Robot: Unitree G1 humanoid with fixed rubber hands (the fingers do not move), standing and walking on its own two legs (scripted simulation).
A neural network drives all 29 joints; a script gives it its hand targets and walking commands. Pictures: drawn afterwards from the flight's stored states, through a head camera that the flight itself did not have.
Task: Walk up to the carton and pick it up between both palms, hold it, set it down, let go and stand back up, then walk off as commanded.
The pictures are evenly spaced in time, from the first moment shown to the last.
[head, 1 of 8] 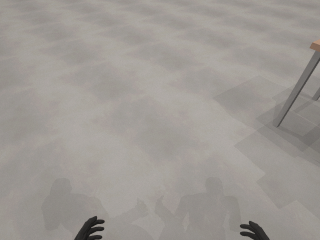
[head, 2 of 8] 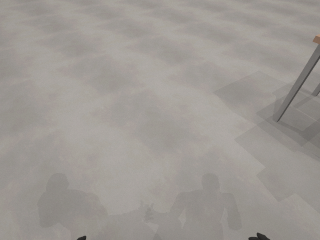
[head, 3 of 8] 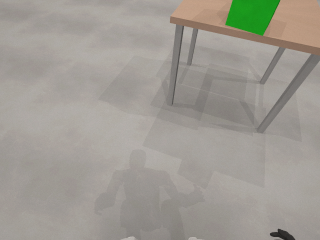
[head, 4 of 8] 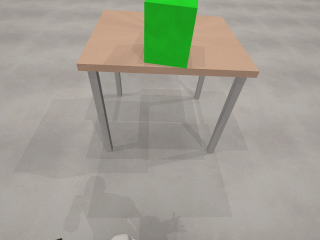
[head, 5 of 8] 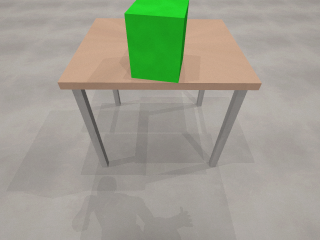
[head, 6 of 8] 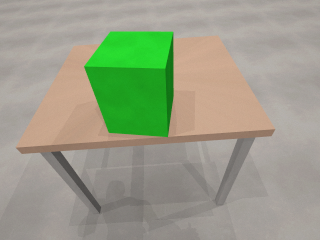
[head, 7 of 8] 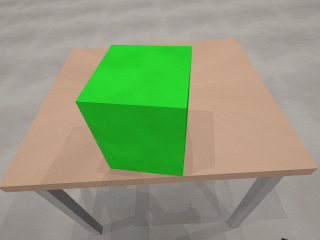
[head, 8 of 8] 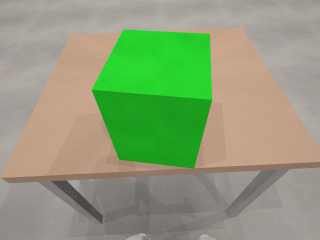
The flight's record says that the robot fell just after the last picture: no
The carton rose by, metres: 0.00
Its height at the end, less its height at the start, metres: +0.00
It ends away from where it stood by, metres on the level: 0.00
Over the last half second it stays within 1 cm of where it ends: yes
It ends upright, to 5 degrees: yes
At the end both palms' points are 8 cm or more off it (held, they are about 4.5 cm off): yes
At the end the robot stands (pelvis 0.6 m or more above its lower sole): yes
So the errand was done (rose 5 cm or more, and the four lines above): no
